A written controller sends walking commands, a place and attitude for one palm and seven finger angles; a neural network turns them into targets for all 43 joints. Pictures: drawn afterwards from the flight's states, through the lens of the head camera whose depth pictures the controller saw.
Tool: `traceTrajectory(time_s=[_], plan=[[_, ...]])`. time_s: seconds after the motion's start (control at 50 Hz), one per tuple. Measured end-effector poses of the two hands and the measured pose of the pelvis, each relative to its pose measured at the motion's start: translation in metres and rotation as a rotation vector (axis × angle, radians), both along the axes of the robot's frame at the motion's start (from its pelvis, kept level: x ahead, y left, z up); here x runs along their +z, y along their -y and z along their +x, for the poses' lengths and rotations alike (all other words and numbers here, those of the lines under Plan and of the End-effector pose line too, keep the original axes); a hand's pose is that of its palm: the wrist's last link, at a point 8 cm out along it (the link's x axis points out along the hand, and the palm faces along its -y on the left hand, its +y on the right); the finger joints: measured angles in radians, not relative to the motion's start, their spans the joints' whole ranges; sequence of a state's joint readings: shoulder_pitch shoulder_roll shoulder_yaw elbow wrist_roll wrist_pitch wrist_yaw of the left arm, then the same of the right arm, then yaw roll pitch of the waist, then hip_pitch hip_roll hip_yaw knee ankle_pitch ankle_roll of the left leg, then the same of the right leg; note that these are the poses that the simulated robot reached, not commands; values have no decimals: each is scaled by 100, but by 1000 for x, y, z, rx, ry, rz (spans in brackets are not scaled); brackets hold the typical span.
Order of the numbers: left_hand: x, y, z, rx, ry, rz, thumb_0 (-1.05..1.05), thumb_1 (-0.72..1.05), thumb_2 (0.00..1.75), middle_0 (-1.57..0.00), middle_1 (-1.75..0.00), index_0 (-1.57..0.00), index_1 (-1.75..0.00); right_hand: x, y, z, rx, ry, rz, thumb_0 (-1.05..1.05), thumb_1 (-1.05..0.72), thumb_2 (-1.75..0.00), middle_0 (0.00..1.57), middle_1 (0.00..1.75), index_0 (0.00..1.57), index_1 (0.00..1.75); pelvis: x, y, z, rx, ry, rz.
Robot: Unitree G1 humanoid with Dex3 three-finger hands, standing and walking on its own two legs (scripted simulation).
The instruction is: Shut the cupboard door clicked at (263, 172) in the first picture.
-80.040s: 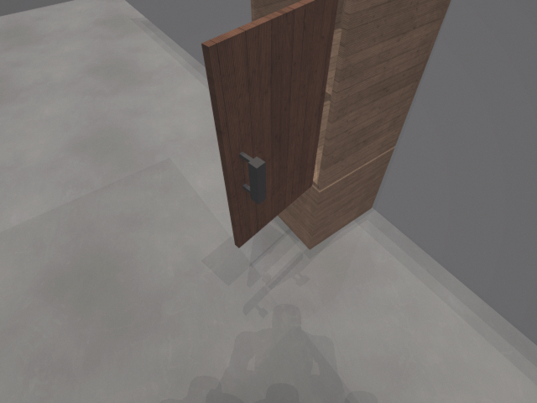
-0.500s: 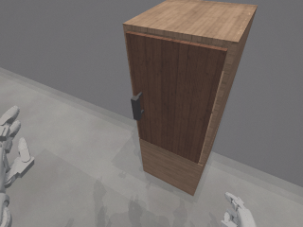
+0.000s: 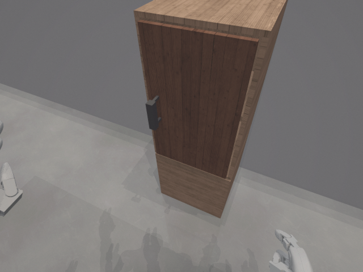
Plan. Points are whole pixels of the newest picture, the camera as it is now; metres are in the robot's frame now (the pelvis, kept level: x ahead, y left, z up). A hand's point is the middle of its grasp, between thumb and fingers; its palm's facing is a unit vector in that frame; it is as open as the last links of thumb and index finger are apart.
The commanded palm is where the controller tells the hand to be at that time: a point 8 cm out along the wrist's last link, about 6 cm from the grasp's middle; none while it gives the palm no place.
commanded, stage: step back with the hand held close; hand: left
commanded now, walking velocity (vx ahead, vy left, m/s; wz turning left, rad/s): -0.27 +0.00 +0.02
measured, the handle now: (155, 112) +0.66 +0.13 -0.04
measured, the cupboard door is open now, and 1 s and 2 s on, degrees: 0 0 0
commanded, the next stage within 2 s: stop stepping back and stand still in 0.90 s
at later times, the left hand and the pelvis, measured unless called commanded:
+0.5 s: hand out of the picture +0.13 +0.27 +0.17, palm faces +0.50 -0.73 -0.47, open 7.4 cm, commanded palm +0.05 +0.31 +0.19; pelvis -0.06 -0.01 -0.01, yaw +6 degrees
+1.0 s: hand out of the picture +0.07 +0.20 +0.17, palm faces +0.27 -0.86 -0.43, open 7.5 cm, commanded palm -0.03 +0.26 +0.19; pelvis -0.18 -0.04 +0.00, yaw -2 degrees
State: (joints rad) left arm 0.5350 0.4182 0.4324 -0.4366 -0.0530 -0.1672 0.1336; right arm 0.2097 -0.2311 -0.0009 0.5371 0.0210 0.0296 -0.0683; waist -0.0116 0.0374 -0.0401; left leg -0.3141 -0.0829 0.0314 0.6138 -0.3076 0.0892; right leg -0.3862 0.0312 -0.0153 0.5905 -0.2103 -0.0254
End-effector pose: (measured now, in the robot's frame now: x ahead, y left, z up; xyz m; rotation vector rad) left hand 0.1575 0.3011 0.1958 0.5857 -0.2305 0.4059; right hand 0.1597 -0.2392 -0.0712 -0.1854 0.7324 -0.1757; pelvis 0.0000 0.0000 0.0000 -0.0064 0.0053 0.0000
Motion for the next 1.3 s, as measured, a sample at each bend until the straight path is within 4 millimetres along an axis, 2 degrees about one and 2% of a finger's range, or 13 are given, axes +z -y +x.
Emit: traceTrajectory(time_s=[0.14, 0.26, 0.4, 0.58, 0.74, 0.82, 0.9, 0.96, 1.0, 1.1, 1.2, 1.24, 1.3], plan=[[-18, 3, -30, 10, 7, -32, 1, 89, 89, -21, -30, -21, -31, 2, 8, -29, 26, -26, -56, 1, -91, -90, 20, 30, 20, 30, -3, 4, -22, 27, -3, -13], [-3, -2, -49, 30, 100, 31, 1, 88, 89, -21, -31, -21, -31, 1, 13, -46, 45, -26, -93, 1, -91, -90, 20, 30, 20, 30, -7, 5, -33, 56, 13, -16], [4, -1, -63, 55, 126, 75, 1, 89, 89, -21, -30, -21, -31, -11, 11, -47, 66, -7, -52, 1, -91, -90, 20, 30, 20, 30, -12, 8, -44, 70, 16, -11], [-11, -2, -85, 5, 78, 27, 1, 88, 89, -21, -30, -21, -31, -5, -4, -61, 112, -74, -63, 1, -91, -90, 20, 30, 20, 30, -8, 4, -69, 124, -17, -7], [14, -30, -122, 99, 137, 67, 1, 88, 89, -21, -31, -21, -31, 8, -27, -63, 134, -26, -71, 1, -91, -90, 20, 30, 20, 30, 3, -3, -78, 105, -57, -87], [8, -27, -120, 111, 165, -36, 1, 89, 89, -20, -30, -20, -31, 18, -38, -62, 165, 16, -50, 1, -91, -90, 20, 30, 20, 30, 10, 2, -93, 42, -115, -83], [-10, 2, -104, -12, 129, -119, 1, 89, 90, -20, -30, -20, -31, 23, -36, -74, 191, 57, -35, 1, -90, -90, 20, 30, 20, 30, 10, 14, -127, 3, -137, -84], [-15, 36, -105, -164, 108, -96, 1, 89, 90, -20, -30, -20, -31, 23, -23, -95, 175, 97, -21, 1, -90, -90, 20, 30, 20, 30, 4, 26, -160, -21, -126, -72], [-10, 58, -120, -262, 105, -23, 2, 89, 89, -20, -30, -20, -31, 22, -9, -116, 157, 127, -13, 1, -90, -90, 21, 30, 20, 30, -4, 37, -182, -31, -111, -54], [28, 91, -196, -358, 92, 185, 2, 88, 89, -21, -31, -21, -31, 14, 30, -191, 75, 72, 0, 1, -91, -90, 20, 30, 20, 30, -7, 57, -219, 13, -36, -62], [57, 64, -258, -113, 128, 232, 1, 88, 89, -22, -31, -22, -31, 5, 68, -268, -47, -73, -31, 1, -91, -90, 20, 30, 20, 30, 9, 60, -221, -56, -33, 29], [51, 42, -265, 28, 157, 147, 0, 88, 89, -22, -31, -22, -31, -3, 79, -289, -72, -96, -44, 1, -91, -90, 20, 30, 20, 30, 11, 58, -226, -49, -24, 40], [18, 18, -262, 184, 146, -50, 0, 88, 89, -21, -30, -21, -31, -18, 89, -311, -72, -129, -63, 1, -91, -90, 20, 30, 20, 30, 10, 51, -237, 3, -6, 38]])
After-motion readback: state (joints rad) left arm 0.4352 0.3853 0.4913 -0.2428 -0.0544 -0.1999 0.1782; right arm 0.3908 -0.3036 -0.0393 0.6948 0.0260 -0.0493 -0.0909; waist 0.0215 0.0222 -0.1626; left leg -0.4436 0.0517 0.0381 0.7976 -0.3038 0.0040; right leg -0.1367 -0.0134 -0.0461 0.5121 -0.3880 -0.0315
